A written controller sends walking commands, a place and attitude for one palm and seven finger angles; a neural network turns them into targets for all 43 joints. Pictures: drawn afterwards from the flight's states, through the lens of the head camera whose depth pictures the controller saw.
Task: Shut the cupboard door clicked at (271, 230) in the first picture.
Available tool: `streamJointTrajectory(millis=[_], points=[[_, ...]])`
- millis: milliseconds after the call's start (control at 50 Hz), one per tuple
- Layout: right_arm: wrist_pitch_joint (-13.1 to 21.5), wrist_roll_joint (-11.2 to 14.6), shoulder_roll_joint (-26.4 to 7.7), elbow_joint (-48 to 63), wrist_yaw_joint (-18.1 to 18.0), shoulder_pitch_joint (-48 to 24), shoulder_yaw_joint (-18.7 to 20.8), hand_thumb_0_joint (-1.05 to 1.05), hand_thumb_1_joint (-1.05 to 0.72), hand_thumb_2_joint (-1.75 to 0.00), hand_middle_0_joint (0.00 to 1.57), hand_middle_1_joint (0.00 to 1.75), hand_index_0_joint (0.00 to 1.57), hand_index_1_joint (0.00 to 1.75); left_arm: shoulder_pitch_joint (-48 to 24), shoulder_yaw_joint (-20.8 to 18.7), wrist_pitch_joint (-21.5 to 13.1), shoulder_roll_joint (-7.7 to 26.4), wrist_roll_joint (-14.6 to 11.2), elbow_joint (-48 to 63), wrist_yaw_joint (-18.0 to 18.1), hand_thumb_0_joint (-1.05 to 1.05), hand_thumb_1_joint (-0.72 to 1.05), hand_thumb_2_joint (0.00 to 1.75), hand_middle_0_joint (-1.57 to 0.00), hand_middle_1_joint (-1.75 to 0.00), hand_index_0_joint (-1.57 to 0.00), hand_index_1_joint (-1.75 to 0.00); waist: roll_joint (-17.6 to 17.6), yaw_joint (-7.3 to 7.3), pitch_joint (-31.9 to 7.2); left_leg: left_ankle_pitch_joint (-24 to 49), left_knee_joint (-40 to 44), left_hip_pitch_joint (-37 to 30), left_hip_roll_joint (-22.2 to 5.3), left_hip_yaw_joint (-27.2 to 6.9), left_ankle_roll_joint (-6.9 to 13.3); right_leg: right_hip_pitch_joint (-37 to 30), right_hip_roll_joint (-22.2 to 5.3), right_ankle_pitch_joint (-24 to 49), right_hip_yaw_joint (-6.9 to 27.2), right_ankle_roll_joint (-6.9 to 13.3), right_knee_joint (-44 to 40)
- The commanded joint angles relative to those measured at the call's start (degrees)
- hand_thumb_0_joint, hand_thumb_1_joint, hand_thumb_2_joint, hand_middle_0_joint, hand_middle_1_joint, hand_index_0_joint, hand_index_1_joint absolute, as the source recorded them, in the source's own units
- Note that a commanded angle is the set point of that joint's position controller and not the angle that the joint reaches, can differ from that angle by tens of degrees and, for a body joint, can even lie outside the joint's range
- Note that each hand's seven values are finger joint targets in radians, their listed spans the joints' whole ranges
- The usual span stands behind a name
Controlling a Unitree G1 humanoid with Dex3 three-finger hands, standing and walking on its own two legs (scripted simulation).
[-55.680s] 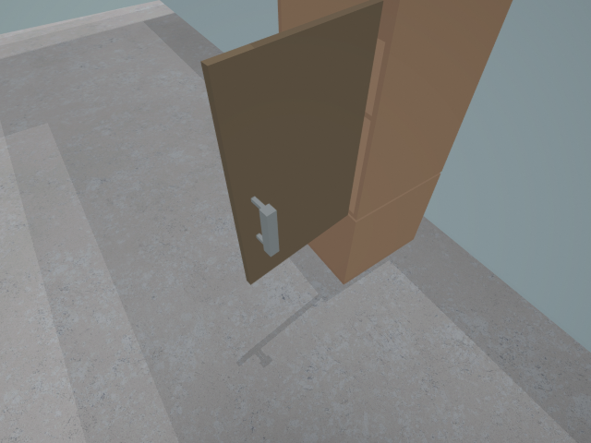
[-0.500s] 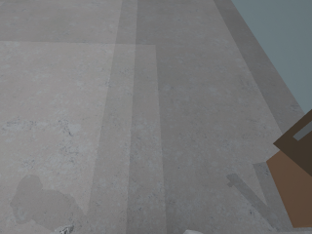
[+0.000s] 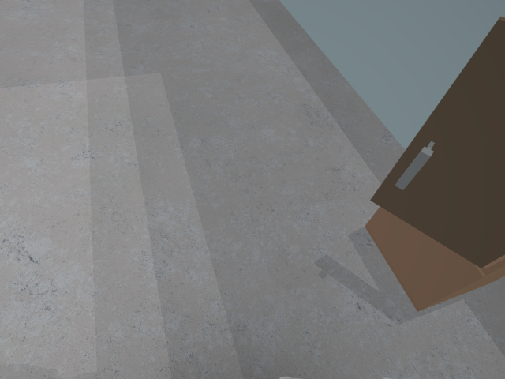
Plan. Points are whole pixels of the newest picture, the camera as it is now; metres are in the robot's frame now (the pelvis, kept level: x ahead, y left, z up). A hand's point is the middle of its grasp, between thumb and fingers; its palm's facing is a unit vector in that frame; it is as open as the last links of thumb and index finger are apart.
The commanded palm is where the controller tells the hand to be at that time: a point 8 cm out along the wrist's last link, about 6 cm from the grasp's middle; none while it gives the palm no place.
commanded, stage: turn to face it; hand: left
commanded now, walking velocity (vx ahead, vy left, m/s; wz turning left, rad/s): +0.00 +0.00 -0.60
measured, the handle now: (415, 165) +0.67 -0.41 -0.10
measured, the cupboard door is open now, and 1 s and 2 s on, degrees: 33 33 33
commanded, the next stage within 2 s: take the last steps up to it in 0.92 s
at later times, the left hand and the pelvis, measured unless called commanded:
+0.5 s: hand (174, 350) +0.18 +0.14 -0.14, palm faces -0.28 -0.92 -0.28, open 7.4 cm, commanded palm none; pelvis +0.02 -0.03 +0.00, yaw -18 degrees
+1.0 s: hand (190, 320) +0.23 +0.12 -0.16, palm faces -0.47 -0.85 -0.22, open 7.4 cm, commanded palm none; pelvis +0.05 -0.01 +0.01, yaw -31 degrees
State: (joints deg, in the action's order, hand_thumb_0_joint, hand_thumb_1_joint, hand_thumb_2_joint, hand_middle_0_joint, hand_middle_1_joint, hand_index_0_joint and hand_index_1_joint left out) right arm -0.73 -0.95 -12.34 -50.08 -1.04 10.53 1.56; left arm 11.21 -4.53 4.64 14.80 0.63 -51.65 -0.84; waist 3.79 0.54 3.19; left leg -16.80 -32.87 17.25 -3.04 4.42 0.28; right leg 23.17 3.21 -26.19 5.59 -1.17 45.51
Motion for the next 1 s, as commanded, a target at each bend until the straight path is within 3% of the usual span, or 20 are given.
streamJointTrajectory(millis=[0, 80, 200, 260, 280, 300, 320, 340, 360, 440, 580, 640, 660, 680, 700, 720, 760, 820, 940, 980], points=[[1.28, -0.88, -11.77, 4.61, -1.61, 0.2, 2.32, 0.0, -0.9, -0.9, 0.2, 0.3, 0.2, 0.3, -1.47, -2.05, -1.45, 5.9, 0.82, 5.3, -1.08, 0.0, 0.9, 0.9, -0.2, -0.3, -0.2, -0.3, -15.92, 0.08, -2.9, 21.31, 15.71, -6.83, -18.25, -12.59, 6.92, 8.97, -3.83, -2.09, -2.97, -1.38, 21.75], [1.27, -0.78, -11.13, 2.47, -1.75, 5.06, 2.65, 0.0, -0.9, -0.9, 0.2, 0.3, 0.2, 0.3, -3.5, -0.97, -1.29, 3.38, 0.29, 5.55, -1.49, 0.0, 0.9, 0.9, -0.2, -0.3, -0.2, -0.3, -14.78, -1.61, -5.89, 37.86, 10.34, -17.59, -15.46, -3.17, 6.28, 9.89, -4.22, 0.4, -6.81, -2.37, 15.07], [0.71, -0.75, -12.54, 0.94, -0.83, 6.89, 3.85, 0.0, -0.9, -0.9, 0.2, 0.3, 0.2, 0.3, -6.36, -0.44, -1.81, 2.63, 0.47, 6.54, -1.62, 0.0, 0.9, 0.9, -0.2, -0.3, -0.2, -0.3, -17.51, -3.37, -5.61, 37.21, 7.27, -16.07, -16.95, 1.31, 5.69, 1.11, -3.28, 1.68, -11.39, -0.84, -0.95], [0.45, -0.46, -13.51, 1.43, -0.55, 3.51, 4.28, 0.0, -0.9, -0.9, 0.2, 0.3, 0.2, 0.3, -1.53, -0.95, -2.07, 3.81, 0.41, 5.25, -1.48, 0.0, 0.9, 0.9, -0.2, -0.3, -0.2, -0.3, -15.59, 0.14, -5.61, 28.2, 2.15, -9.12, -17.04, 3.51, 2.73, -9.96, -3.05, 10.97, -11.66, 0.71, -13.36], [0.4, 0.03, -12.95, 1.83, -0.28, 2.55, 4.32, 0.0, -0.9, -0.9, 0.2, 0.3, 0.2, 0.3, 3.03, -1.46, -2.59, 6.31, 0.69, 3.69, -1.22, 0.0, 0.9, 0.9, -0.2, -0.3, -0.2, -0.3, -9.4, 2.7, -7.2, 21.79, -5.54, -3.71, -14.49, 5.88, -0.01, -18.58, -4.94, 19.21, -8.86, 1.99, -20.52], [0.22, 0.55, -8.4, 3.92, 0.09, 1.81, 3.28, 0.0, -0.9, -0.9, 0.2, 0.3, 0.2, 0.3, 7.19, -2.58, -3.5, 13.1, 1.26, 2.66, -0.38, 0.0, 0.9, 0.9, -0.2, -0.3, -0.2, -0.3, 9.45, 4.64, -8.53, -3.05, -19.49, 10.07, -6.16, 9.6, -3.86, -28.23, -18.67, 34.81, 10.17, 7.37, -26.0], [-0.4, 0.34, -7.73, 5.87, -0.41, -1.63, 2.66, 0.0, -0.9, -0.9, 0.2, 0.3, 0.2, 0.3, 9.32, -3.15, -3.39, 16.17, 0.28, 1.82, 0.46, 0.0, 0.9, 0.9, -0.2, -0.3, -0.2, -0.3, 13.22, 5.6, -7.32, -22.67, -30.38, 16.8, -1.61, 3.13, -4.92, -25.15, -26.6, 51.37, 19.49, 13.67, -25.6], [-1.03, 0.49, -8.37, 5.33, -0.72, -1.31, 2.41, 0.0, -0.9, -0.9, 0.2, 0.3, 0.2, 0.3, 8.17, -2.87, -3.39, 15.28, 0.1, 2.08, 0.99, 0.0, 0.9, 0.9, -0.2, -0.3, -0.2, -0.3, 8.87, 4.41, -6.63, -19.37, -35.2, 17.77, -3.25, -3.2, -4.26, -22.32, -26.28, 43.72, 17.49, 15.79, -26.25], [-1.11, 0.41, -7.87, 4.53, -0.72, -1.46, 2.68, 0.0, -0.9, -0.9, 0.2, 0.3, 0.2, 0.3, 4.03, -2.59, -3.41, 12.76, 0.22, 3.25, 1.35, 0.0, 0.9, 0.9, -0.2, -0.3, -0.2, -0.3, 8.7, 2.81, -4.79, -15.03, -36.2, 19.79, -4.11, -4.68, -4.37, -20.05, -22.72, 35.19, 15.81, 14.63, -27.48], [-1.26, -0.11, -7.79, 2.35, 0.17, 0.79, 2.7, 0.0, -0.9, -0.9, 0.2, 0.3, 0.2, 0.3, -3.22, -1.36, -3.61, 9.54, 0.39, 5.54, 1.38, 0.0, 0.9, 0.9, -0.2, -0.3, -0.2, -0.3, 6.22, -1.07, -5.08, -5.69, -30.28, 13.01, -3.31, -3.46, -5.69, -12.82, -15.2, 31.74, 6.82, 11.11, -26.3], [-0.41, 0.46, -6.61, 3.09, -0.09, -0.3, 2.2, 0.0, -0.9, -0.9, 0.2, 0.3, 0.2, 0.3, -0.55, -2.02, -3.31, 10.91, 0.91, 4.43, 1.15, 0.0, 0.9, 0.9, -0.2, -0.3, -0.2, -0.3, 5.69, 0.28, -6.48, -6.78, -10.56, 6.35, 0.39, -2.11, -5.35, -13.52, -14.8, 31.22, 12.73, 12.11, -23.99], [0.45, 0.65, -7.03, 0.97, -0.64, 6.13, 2.18, 0.0, -0.9, -0.9, 0.2, 0.3, 0.2, 0.3, -3.48, -1.96, -2.77, 9.81, 0.36, 4.58, 1.17, 0.0, 0.9, 0.9, -0.2, -0.3, -0.2, -0.3, 4.54, -3.25, -6.8, 4.72, 5.81, -6.52, 1.13, -1.98, -4.66, -6.71, -11.92, 27.47, 12.05, 7.83, -19.11], [1.07, 0.32, -10.04, 0.57, -0.91, 7.59, 2.51, 0.0, -0.9, -0.9, 0.2, 0.3, 0.2, 0.3, -2.71, -1.34, -2.45, 6.91, -0.13, 5.25, 1.01, 0.0, 0.9, 0.9, -0.2, -0.3, -0.2, -0.3, -3.64, -3.31, -7.35, 5.82, 12.94, -13.06, -4.53, -7.59, -3.04, -0.37, -6.97, 19.01, 8.63, 4.76, -14.01], [1.32, -0.57, -15.86, 1.14, -0.99, 8.09, 3.59, 0.0, -0.9, -0.9, 0.2, 0.3, 0.2, 0.3, -0.61, -0.68, -2.18, 3.62, -0.58, 5.83, 0.5, 0.0, 0.9, 0.9, -0.2, -0.3, -0.2, -0.3, -20.26, -3.02, -7.27, 9.97, 16.93, -15.75, -18.47, -22.97, 2.64, 7.95, 0.87, -0.49, 0.39, 1.07, -1.88], [0.89, -0.64, -16.51, 1.6, -1.06, 8.65, 3.52, 0.0, -0.9, -0.9, 0.2, 0.3, 0.2, 0.3, -2.41, -0.56, -2.26, 4.96, -0.01, 6.17, 0.52, 0.0, 0.9, 0.9, -0.2, -0.3, -0.2, -0.3, -20.15, -3.73, -5.44, 13.2, 17.91, -10.0, -23.77, -26.36, 7.45, 6.64, -0.63, -9.2, -1.94, 0.46, 9.25], [0.77, -1.17, -15.38, 3.06, -1.09, 6.38, 2.82, 0.0, -0.9, -0.9, 0.2, 0.3, 0.2, 0.3, -1.6, -1.01, -2.3, 5.05, 0.22, 6.61, 0.22, 0.0, 0.9, 0.9, -0.2, -0.3, -0.2, -0.3, -14.93, -2.26, -4.13, 11.66, 18.21, -4.28, -23.3, -24.05, 9.5, 4.26, -2.65, -7.58, -1.07, 0.26, 14.71], [1.27, -1.23, -11.92, 2.78, -1.52, 2.75, 1.86, 0.0, -0.9, -0.9, 0.2, 0.3, 0.2, 0.3, -0.58, -1.7, -1.74, 5.39, 0.85, 3.85, -0.21, 0.0, 0.9, 0.9, -0.2, -0.3, -0.2, -0.3, -16.39, -0.35, -2.3, 20.47, 16.8, -5.02, -17.27, -16.23, 7.27, 6.75, -3.1, -2.47, -1.82, -0.54, 20.78], [1.41, -0.97, -10.37, 2.17, -1.77, 3.71, 1.43, 0.0, -0.9, -0.9, 0.2, 0.3, 0.2, 0.3, -0.11, -0.92, -1.57, 3.55, 0.42, 3.07, -0.57, 0.0, 0.9, 0.9, -0.2, -0.3, -0.2, -0.3, -15.63, -0.25, -4.61, 31.56, 13.4, -10.16, -13.6, -7.86, 6.49, 6.28, -3.4, 0.49, -4.11, -1.4, 18.02], [0.68, -0.97, -11.51, -1.13, -1.16, 7.61, 2.83, 0.0, -0.9, -0.9, 0.2, 0.3, 0.2, 0.3, -3.18, 0.4, -1.97, 1.23, 0.32, 3.57, -0.42, 0.0, 0.9, 0.9, -0.2, -0.3, -0.2, -0.3, -15.9, -2.74, -6.74, 32.09, 10.2, -13.53, -15.0, -5.48, 7.73, -1.13, -2.86, -0.47, -9.1, -0.74, -1.4], [0.4, -0.66, -11.93, -1.64, -0.97, 6.89, 3.18, 0.0, -0.9, -0.9, 0.2, 0.3, 0.2, 0.3, -0.73, 0.36, -2.27, 1.36, 0.21, 2.55, -0.31, 0.0, 0.9, 0.9, -0.2, -0.3, -0.2, -0.3, -16.24, -1.51, -7.11, 29.43, 7.99, -10.82, -14.86, -4.51, 6.55, -7.27, -2.42, 5.74, -9.85, -0.04, -9.89]])
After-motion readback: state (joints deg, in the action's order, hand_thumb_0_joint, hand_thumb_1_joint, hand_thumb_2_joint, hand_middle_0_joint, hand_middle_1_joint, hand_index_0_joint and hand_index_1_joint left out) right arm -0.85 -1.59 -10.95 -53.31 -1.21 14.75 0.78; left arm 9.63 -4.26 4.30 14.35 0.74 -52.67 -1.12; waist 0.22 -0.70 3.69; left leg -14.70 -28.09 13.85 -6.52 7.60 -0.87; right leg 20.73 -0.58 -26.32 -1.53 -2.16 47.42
